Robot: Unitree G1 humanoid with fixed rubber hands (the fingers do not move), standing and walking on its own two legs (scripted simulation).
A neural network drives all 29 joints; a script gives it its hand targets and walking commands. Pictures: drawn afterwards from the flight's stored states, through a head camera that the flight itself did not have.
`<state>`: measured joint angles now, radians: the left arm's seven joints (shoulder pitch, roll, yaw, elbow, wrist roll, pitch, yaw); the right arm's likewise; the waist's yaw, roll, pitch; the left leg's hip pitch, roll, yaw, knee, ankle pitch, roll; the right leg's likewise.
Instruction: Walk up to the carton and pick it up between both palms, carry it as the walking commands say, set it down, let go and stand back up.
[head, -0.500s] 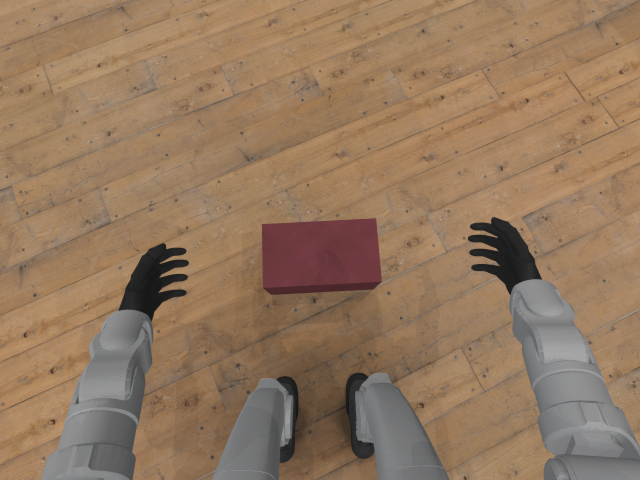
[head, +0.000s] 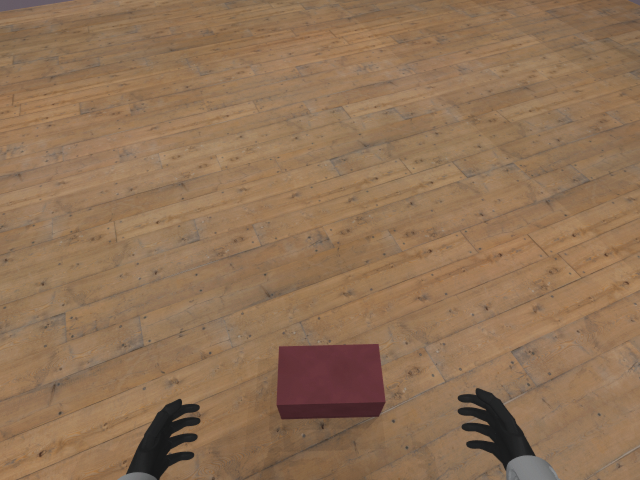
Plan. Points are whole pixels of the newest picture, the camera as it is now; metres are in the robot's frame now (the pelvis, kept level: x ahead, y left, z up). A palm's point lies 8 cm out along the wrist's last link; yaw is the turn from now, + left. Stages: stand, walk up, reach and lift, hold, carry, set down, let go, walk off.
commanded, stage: let go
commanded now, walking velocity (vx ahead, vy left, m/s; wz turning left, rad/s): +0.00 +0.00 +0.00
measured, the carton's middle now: (329, 382) +0.44 -0.01 -0.69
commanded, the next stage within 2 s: stand in 0.38 s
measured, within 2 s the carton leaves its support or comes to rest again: neither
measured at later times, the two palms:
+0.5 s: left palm (133, 472) +0.14 +0.25 -0.08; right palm (538, 455) +0.16 -0.25 -0.08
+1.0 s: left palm (123, 466) +0.15 +0.27 -0.09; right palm (570, 456) +0.16 -0.30 -0.08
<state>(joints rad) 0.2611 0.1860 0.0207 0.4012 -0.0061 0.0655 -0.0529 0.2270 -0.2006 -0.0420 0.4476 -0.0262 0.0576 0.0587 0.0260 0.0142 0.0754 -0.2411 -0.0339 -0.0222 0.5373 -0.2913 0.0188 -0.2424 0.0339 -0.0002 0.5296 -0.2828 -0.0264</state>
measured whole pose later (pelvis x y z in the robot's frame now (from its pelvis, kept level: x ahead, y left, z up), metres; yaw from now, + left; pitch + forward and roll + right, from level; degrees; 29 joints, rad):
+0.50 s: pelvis +0.01 -0.01 +0.00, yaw +1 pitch -3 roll +0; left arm 0.21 0.25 0.04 0.56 0.04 0.11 -0.01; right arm 0.20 -0.24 -0.04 0.56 -0.04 0.09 0.01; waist 0.01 0.00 0.06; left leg -0.15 -0.03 -0.04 0.51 -0.30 0.01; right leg -0.15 0.04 -0.02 0.50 -0.29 -0.04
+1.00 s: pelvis +0.04 -0.01 +0.01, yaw +1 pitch +0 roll +0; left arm 0.16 0.31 0.03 0.85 0.03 0.00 0.03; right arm 0.20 -0.33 -0.03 0.78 -0.04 0.00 -0.03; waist 0.00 -0.01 -0.02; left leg -0.14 -0.02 -0.04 0.44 -0.30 0.01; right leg -0.13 0.05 -0.02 0.41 -0.28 -0.04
